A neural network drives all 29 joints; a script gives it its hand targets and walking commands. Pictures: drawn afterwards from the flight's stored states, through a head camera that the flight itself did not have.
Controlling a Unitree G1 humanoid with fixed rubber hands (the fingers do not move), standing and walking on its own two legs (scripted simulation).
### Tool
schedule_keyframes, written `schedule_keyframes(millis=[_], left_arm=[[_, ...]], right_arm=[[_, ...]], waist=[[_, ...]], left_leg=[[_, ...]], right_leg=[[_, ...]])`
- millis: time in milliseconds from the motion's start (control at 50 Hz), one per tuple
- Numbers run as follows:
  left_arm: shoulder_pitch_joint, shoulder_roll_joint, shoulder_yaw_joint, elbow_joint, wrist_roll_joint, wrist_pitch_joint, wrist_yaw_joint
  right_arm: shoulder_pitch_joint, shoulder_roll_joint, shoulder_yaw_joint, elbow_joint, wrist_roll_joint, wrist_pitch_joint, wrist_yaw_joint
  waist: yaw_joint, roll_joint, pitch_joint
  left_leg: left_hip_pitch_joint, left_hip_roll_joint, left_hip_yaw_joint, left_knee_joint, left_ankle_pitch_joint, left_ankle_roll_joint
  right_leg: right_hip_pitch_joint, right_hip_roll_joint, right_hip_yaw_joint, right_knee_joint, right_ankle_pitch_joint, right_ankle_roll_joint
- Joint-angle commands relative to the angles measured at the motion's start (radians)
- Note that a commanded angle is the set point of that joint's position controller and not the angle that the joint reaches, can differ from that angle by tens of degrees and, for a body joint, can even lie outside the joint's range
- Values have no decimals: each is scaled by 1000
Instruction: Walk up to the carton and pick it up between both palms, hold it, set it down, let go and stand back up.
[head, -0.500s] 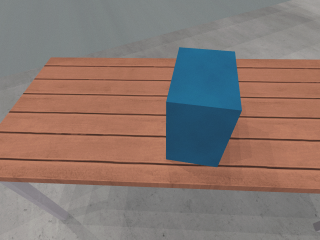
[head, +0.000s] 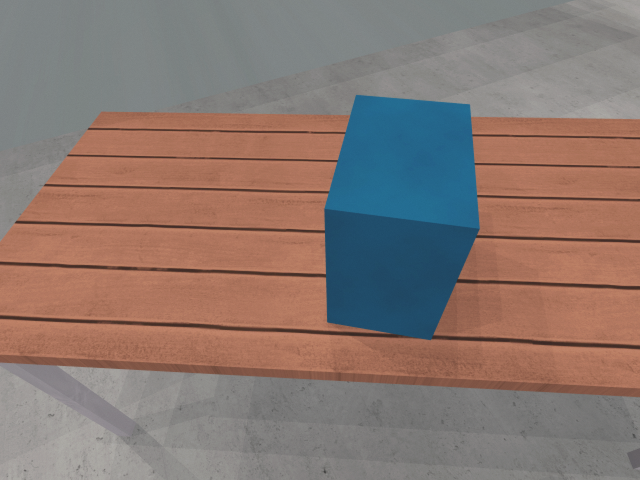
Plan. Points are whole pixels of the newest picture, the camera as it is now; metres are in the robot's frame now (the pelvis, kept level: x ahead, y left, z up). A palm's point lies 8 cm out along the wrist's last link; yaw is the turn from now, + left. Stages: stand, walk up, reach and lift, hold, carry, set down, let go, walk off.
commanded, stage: stand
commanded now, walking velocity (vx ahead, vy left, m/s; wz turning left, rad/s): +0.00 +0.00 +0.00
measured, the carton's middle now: (394, 220) +0.48 -0.08 +0.03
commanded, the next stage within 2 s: none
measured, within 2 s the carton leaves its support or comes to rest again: neither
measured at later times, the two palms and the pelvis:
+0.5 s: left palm out of the picture -0.02 +0.17 -0.15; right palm out of the picture -0.03 -0.22 -0.15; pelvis +0.02 -0.02 +0.00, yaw +0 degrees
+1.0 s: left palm out of the picture +0.00 +0.16 -0.15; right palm out of the picture +0.00 -0.23 -0.16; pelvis +0.04 -0.04 +0.00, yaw +0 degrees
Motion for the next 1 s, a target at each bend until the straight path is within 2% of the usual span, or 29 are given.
schedule_keyframes(millis=[0, 20, 40, 80, 100, 120, 160, 200, 240, 260, 320, 380, 400, 440, 460, 480, 560, 620, 660, 700, 720, 780, 820, 840, 880, 920, 940, 960, 980], left_arm=[[87, 57, 6, -7, 1, -9, 1], [117, 43, -4, 12, 4, -6, 3], [82, 59, -3, -3, 7, -9, 8], [100, 45, -6, 12, 9, -9, 5], [83, 52, -2, -8, 12, -9, 4], [110, 61, 3, -8, 8, -7, 2], [126, 31, -5, 2, 8, -17, 1], [121, 40, -6, 4, 6, -19, 1], [102, 84, 6, -7, 12, -23, -2], [111, 68, 5, -2, 16, -25, 1], [103, 68, 6, -21, 10, -24, 2], [123, 82, 18, -5, 12, -21, 1], [102, 64, 13, -14, 5, -22, -2], [114, 75, 23, -13, 7, -26, -2], [124, 40, 11, -6, 5, -25, -2], [94, 59, 13, -15, 13, -24, -1], [110, 87, 23, -29, 7, -27, -4], [105, 64, 20, -21, 8, -21, 4], [123, 49, 17, -13, 2, -22, 2], [146, 55, 16, -4, 3, -22, 6], [130, 74, 18, -2, 10, -26, 6], [161, 64, 22, -3, 6, -24, 3], [152, 73, 22, -13, 2, -29, 3], [171, 115, 36, -5, 9, -33, 2], [128, 120, 33, -23, 13, -36, 4], [159, 146, 41, -22, 15, -35, 4], [183, 71, 22, -16, 4, -34, 3], [175, 34, 7, -12, 10, -36, 6], [186, 56, 12, -15, 5, -32, 6]], right_arm=[[127, -83, -10, -10, 0, -3, -21], [115, -126, -19, -8, -7, 3, -16], [122, -104, -18, -5, 0, 9, -18], [109, -74, -13, -10, 0, 5, 1], [132, -104, -23, -2, 8, 10, -6], [112, -61, -6, -17, 1, 5, -5], [107, -93, -10, -5, 4, 4, -4], [121, -87, -10, -2, 5, 8, -6], [82, -126, -24, -20, -1, 5, -10], [98, -137, -26, -11, -9, 3, -10], [118, -95, -22, -4, 1, 4, -7], [108, -98, -22, -6, -6, -3, -3], [117, -77, -16, 0, 1, -3, -5], [117, -116, -26, 0, -7, -8, -7], [114, -124, -29, 3, -4, -7, -6], [123, -99, -31, 6, -1, 0, -9], [119, -85, -20, 12, 2, 4, -11], [107, -129, -32, -13, 1, 0, -12], [123, -101, -27, 10, 0, -4, -16], [129, -112, -33, 1, 4, 5, -16], [158, -100, -29, 18, 6, 6, -13], [144, -86, -29, 15, 0, 7, -15], [110, -107, -25, 2, -3, 4, -14], [93, -118, -32, 0, -5, 1, -13], [96, -102, -25, 4, -1, 5, -12], [139, -112, -29, 15, 2, 7, -19], [108, -101, -26, 3, 1, 9, -17], [121, -132, -36, 17, 9, 15, -12], [119, -123, -34, 16, 0, 15, -12]], waist=[[5, 0, 59], [2, -61, 77], [-5, -24, 107], [-8, -28, 92], [-15, 9, 103], [-1, -59, 71], [14, -30, 114], [0, 0, 119], [5, -62, 71], [6, -69, 70], [-4, 36, 59], [2, -10, 75], [-4, 42, 67], [5, 37, 39], [5, -31, 64], [-10, -9, 30], [6, 46, 68], [5, 0, 40], [10, 23, 72], [9, -41, 80], [-8, 17, 39], [18, 8, 32], [23, -34, 14], [36, -85, 30], [11, -36, 53], [-8, 10, 15], [27, -29, 37], [2, 41, 67], [11, 26, 79]], left_leg=[[51, 186, -111, -51, 681, -8], [11, 200, -114, -51, 578, 3], [-12, 181, -111, -63, 587, 4], [-35, 180, -107, -73, 406, 1], [-52, 166, -101, -71, 429, -7], [-31, 178, -117, -64, 443, -1], [-33, 176, -99, -76, 398, -14], [5, 183, -94, -58, 495, -15], [-8, 177, -109, -60, 427, -7], [-1, 193, -109, -61, 493, -2], [5, 182, -100, -53, 518, -12], [14, 185, -95, -46, 518, -23], [35, 192, -98, -40, 604, -22], [21, 197, -102, -30, 702, -18], [37, 197, -106, -36, 638, -11], [53, 196, -105, -32, 640, -11], [37, 188, -88, -44, 636, -25], [49, 198, -88, -21, 745, -21], [53, 200, -85, -16, 760, -27], [60, 204, -89, -3, 696, -19], [68, 190, -86, -22, 696, -23], [35, 192, -84, -18, 652, -20], [49, 213, -93, 0, 701, -12], [51, 202, -78, 42, 682, -13], [12, 193, -72, 36, 664, -20], [50, 203, -71, 23, 703, -30], [64, 202, -67, 39, 659, -31], [46, 186, -61, 32, 668, -35], [40, 186, -64, 28, 640, -29]], right_leg=[[-109, -30, -16, -59, 366, -45], [-83, -28, -8, -78, 409, -47], [-87, -38, -4, -60, 429, -49], [-55, -44, 9, -89, 408, -56], [-49, -46, 9, -89, 423, -62], [-59, -33, 0, -68, 419, -64], [-72, -37, 12, -90, 433, -52], [-93, -44, 15, -82, 471, -62], [-54, -35, 14, -99, 465, -59], [-39, -35, 9, -77, 488, -62], [-30, -27, 14, -97, 470, -69], [-46, -29, 3, -84, 481, -63], [-43, -29, 8, -89, 465, -64], [1, -24, -3, -63, 519, -58], [-34, -29, 4, -79, 567, -67], [-29, -25, -9, -72, 557, -68], [-50, -26, -6, -63, 559, -77], [-13, -25, -13, -47, 601, -77], [-35, -21, -19, -58, 586, -64], [-41, -23, -4, -58, 640, -78], [-21, -24, -7, -55, 603, -77], [21, -44, 9, -56, 656, -88], [15, -28, 3, -64, 628, -86], [17, -32, 6, -54, 767, -92], [35, -39, 9, -44, 813, -96], [8, -39, -2, -18, 737, -98], [-14, -25, 12, -56, 760, -100], [-23, -35, 7, -59, 749, -91], [-27, -31, 27, -68, 743, -96]])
